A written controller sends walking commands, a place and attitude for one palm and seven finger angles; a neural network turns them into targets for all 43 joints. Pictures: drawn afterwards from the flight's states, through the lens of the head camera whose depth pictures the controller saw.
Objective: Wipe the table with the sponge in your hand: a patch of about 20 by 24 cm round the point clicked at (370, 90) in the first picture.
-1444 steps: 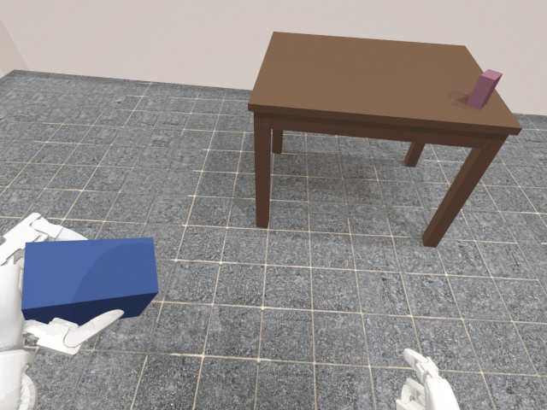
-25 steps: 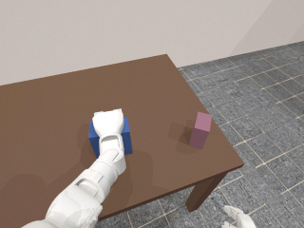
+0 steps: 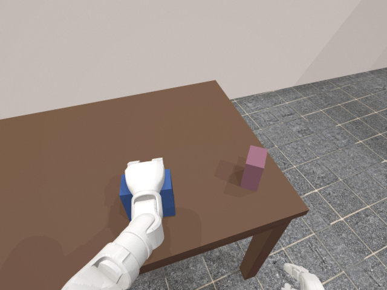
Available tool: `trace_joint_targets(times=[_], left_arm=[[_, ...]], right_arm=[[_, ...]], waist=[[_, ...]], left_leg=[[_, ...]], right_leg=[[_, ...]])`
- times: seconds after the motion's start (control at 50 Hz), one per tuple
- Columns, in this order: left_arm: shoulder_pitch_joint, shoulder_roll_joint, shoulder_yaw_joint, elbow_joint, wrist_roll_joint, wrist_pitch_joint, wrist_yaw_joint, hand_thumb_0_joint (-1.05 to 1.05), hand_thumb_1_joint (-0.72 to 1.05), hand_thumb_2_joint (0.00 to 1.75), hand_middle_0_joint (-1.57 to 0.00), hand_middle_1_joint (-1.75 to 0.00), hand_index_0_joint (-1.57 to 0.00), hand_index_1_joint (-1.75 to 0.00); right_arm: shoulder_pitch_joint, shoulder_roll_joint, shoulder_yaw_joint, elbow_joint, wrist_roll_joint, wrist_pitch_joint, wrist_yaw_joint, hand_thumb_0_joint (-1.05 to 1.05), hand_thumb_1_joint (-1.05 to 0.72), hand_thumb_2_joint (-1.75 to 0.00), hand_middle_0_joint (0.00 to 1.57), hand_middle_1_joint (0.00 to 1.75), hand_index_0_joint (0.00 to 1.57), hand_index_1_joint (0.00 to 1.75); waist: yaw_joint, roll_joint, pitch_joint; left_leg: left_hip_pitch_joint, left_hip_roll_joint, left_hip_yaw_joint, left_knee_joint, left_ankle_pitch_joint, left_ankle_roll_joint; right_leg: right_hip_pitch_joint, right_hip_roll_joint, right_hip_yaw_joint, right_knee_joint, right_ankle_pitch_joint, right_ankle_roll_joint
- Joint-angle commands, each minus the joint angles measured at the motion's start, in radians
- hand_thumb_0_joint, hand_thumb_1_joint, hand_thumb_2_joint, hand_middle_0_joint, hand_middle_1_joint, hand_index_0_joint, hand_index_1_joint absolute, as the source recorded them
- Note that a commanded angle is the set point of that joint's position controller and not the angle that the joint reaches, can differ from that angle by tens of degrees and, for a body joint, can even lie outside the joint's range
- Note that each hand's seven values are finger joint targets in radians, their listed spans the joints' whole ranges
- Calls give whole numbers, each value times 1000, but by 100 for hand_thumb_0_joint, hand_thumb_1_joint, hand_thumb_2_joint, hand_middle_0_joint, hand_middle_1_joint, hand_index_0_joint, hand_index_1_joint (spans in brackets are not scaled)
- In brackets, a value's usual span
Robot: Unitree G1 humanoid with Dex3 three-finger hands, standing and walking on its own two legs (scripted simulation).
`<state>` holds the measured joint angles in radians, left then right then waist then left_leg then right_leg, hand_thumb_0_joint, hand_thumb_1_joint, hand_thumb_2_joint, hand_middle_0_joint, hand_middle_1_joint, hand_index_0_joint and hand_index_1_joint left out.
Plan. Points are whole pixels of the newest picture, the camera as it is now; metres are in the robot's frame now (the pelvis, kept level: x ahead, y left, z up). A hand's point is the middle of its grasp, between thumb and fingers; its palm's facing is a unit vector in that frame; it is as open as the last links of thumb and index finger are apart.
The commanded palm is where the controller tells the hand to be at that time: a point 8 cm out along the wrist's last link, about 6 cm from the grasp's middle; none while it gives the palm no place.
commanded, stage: wipe back along the third lane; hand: left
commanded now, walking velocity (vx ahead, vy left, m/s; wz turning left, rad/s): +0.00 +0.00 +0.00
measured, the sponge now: (150, 199) +0.34 +0.15 -0.05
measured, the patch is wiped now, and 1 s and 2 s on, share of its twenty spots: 1.00 1.00 1.00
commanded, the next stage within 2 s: slide back across to the middle lane in 1.32 s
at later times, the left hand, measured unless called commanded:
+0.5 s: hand (154, 203) +0.31 +0.13 -0.01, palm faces -0.04 -0.02 -1.00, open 10.2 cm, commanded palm +0.26 +0.10 +0.02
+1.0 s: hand (154, 204) +0.31 +0.13 -0.01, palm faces -0.05 -0.03 -1.00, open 10.2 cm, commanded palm +0.26 +0.11 +0.02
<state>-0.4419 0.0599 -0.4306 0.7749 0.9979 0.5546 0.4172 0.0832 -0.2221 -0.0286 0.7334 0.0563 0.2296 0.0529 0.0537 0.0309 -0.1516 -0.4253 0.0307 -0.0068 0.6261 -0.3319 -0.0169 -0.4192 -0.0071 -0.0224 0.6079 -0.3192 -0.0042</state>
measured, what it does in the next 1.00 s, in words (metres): stands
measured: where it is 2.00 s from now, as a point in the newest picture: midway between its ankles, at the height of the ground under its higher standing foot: outside the picture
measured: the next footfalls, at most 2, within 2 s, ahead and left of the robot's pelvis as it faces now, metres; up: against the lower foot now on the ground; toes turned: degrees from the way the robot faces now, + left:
none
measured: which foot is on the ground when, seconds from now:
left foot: down 0.00-1.00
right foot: down 0.00-1.00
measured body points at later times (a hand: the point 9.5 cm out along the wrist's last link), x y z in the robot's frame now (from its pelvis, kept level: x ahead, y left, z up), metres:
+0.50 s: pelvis -0.01 -0.01 +0.00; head -0.02 -0.04 +0.45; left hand +0.31 +0.13 +0.05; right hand +0.19 -0.22 -0.11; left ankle -0.01 +0.13 -0.73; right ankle -0.01 -0.12 -0.73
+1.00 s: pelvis -0.02 -0.02 +0.00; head -0.02 -0.04 +0.45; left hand +0.30 +0.13 +0.04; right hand +0.19 -0.24 -0.11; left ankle -0.01 +0.13 -0.73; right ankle -0.01 -0.12 -0.73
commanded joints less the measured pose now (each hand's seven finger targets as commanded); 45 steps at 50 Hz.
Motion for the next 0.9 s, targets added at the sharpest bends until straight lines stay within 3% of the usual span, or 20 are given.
trace_joint_targets(times=[0.0, 0.08, 0.1, 0.14, 0.2, 0.24, 0.3, 0.36, 0.4, 0.44, 0.5, 0.54, 0.58, 0.6, 0.62, 0.7, 0.78, 0.8, 0.84, 0.88], left_arm=[[-121, -21, 31, -66, -39, -5, -40, 0, 10, 130, -120, -160, -120, -160], [-119, -72, -30, -58, -31, -9, -37, 0, 10, 130, -120, -160, -120, -160], [-104, -46, 6, -66, -39, -10, -38, 0, 10, 130, -120, -160, -120, -160], [-136, -72, -31, -66, -37, -13, -35, 0, 10, 130, -120, -160, -120, -160], [-133, -58, -8, -53, -42, -16, -35, 0, 10, 130, -120, -160, -120, -160], [-141, -87, -41, -48, -38, -23, -31, 0, 10, 130, -120, -160, -120, -160], [-97, -77, -21, -55, -44, -28, -32, 0, 10, 130, -120, -160, -120, -160], [-72, -123, -74, -81, -42, -31, -31, 0, 10, 130, -120, -160, -120, -160], [-29, -91, -38, -104, -53, -28, -34, 0, 10, 130, -120, -160, -120, -160], [-56, -90, -52, -110, -46, -22, -31, 0, 10, 130, -120, -160, -120, -160], [-53, -73, -34, -118, -39, -15, -37, 0, 10, 130, -120, -160, -120, -160], [-91, -83, -56, -110, -29, -14, -38, 0, 10, 130, -120, -160, -120, -160], [-98, -68, -42, -90, -27, -15, -38, 0, 10, 130, -120, -160, -120, -160], [-73, -37, -1, -103, -28, -19, -39, 0, 10, 130, -120, -160, -120, -160], [-52, -74, -38, -108, -32, -22, -42, 0, 10, 130, -120, -160, -120, -160], [-60, -40, -4, -120, -27, -28, -44, 0, 10, 130, -120, -160, -120, -160], [-62, -63, -37, -118, -19, -25, -43, 0, 10, 130, -120, -160, -120, -160], [-54, -27, 6, -118, -23, -24, -43, 0, 10, 130, -120, -160, -120, -160], [-60, -58, -30, -117, -17, -26, -42, 0, 10, 130, -120, -160, -120, -160], [-32, -52, -23, -118, -20, -25, -41, 0, 10, 130, -120, -160, -120, -160]], right_arm=[[-176, -117, -34, -148, 4, -51, -10, 0, -90, -90, 20, 30, 20, 30], [-178, -110, -34, -147, 7, -57, -6, 0, -90, -90, 20, 30, 20, 30], [-186, -111, -35, -150, 8, -59, -5, 0, -90, -90, 20, 30, 20, 30], [-187, -109, -31, -152, 10, -60, -7, 0, -90, -90, 20, 30, 20, 30], [-198, -108, -32, -151, 11, -65, -8, 0, -90, -90, 20, 30, 20, 30], [-192, -104, -31, -151, 10, -65, -8, 0, -90, -90, 20, 30, 20, 30], [-200, -107, -34, -154, 8, -66, -3, 0, -90, -90, 20, 30, 20, 30], [-206, -103, -34, -161, 9, -62, 6, 0, -90, -90, 20, 30, 20, 30], [-216, -107, -36, -164, 8, -61, 10, 0, -90, -90, 20, 30, 20, 30], [-214, -106, -31, -159, 11, -55, 7, 0, -90, -90, 20, 30, 20, 30], [-227, -108, -32, -156, 10, -57, 3, 0, -90, -90, 20, 30, 20, 30], [-221, -105, -28, -153, 13, -55, 0, 0, -90, -90, 20, 30, 20, 30], [-215, -106, -29, -149, 11, -59, -4, 0, -90, -90, 20, 30, 20, 30], [-217, -109, -33, -148, 8, -60, -6, 0, -90, -90, 20, 30, 20, 30], [-211, -106, -29, -157, 8, -61, -6, 0, -90, -90, 20, 30, 20, 30], [-212, -110, -31, -158, 7, -61, -10, 0, -90, -90, 20, 30, 20, 30], [-208, -106, -30, -161, 9, -62, -12, 0, -90, -90, 20, 30, 20, 30], [-207, -110, -33, -159, 8, -64, -14, 0, -90, -90, 20, 30, 20, 30], [-201, -107, -32, -159, 9, -64, -14, 0, -90, -90, 20, 30, 20, 30], [-199, -108, -33, -160, 8, -65, -12, 0, -90, -90, 20, 30, 20, 30]], waist=[[1, -142, -163], [-11, -124, -139], [6, -133, -150], [-13, -126, -122], [2, -141, -122], [-10, -130, -121], [10, -158, -143], [-5, -161, -134], [17, -177, -150], [-2, -168, -120], [8, -177, -117], [-8, -150, -96], [-6, -156, -106], [13, -156, -131], [6, -161, -152], [9, -171, -141], [-6, -160, -121], [8, -186, -135], [-6, -166, -130], [3, -170, -141]], left_leg=[[78, -39, 33, -73, 249, 33], [84, -42, 40, -70, 219, 35], [79, -42, 33, -77, 218, 33], [80, -42, 37, -78, 190, 34], [73, -44, 31, -86, 163, 34], [81, -45, 37, -77, 164, 35], [77, -43, 32, -78, 180, 34], [89, -43, 38, -64, 199, 38], [80, -45, 35, -66, 212, 36], [80, -48, 40, -64, 194, 37], [78, -48, 35, -69, 196, 37], [83, -50, 38, -67, 178, 37], [78, -51, 40, -65, 173, 38], [79, -51, 36, -64, 194, 35], [86, -54, 41, -55, 210, 39], [69, -51, 35, -56, 211, 35], [71, -53, 42, -51, 196, 38], [65, -51, 35, -56, 196, 36], [71, -52, 43, -48, 198, 38], [70, -52, 45, -47, 210, 37]], right_leg=[[105, 43, -34, -76, 315, -74], [77, 42, -33, -80, 268, -72], [88, 45, -31, -83, 260, -76], [63, 44, -34, -84, 221, -71], [58, 47, -27, -96, 173, -73], [52, 45, -30, -89, 180, -71], [72, 47, -24, -88, 198, -74], [75, 42, -25, -82, 240, -70], [103, 42, -15, -84, 274, -73], [90, 39, -13, -87, 261, -68], [89, 41, -4, -95, 264, -69], [66, 39, -11, -90, 232, -67], [68, 38, -8, -89, 231, -66], [86, 42, 0, -87, 260, -71], [102, 37, -7, -74, 295, -68], [96, 38, 1, -76, 305, -69], [79, 35, -3, -78, 282, -64], [89, 39, 3, -84, 277, -67], [79, 35, -2, -77, 286, -64], [92, 35, -1, -72, 309, -66]])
